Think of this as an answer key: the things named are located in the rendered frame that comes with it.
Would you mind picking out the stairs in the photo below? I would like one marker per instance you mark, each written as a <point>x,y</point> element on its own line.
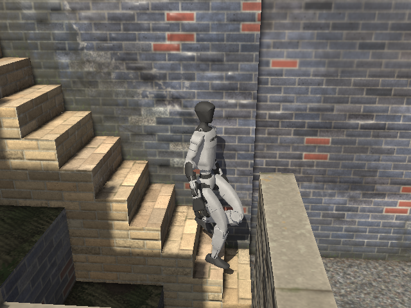
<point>122,229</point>

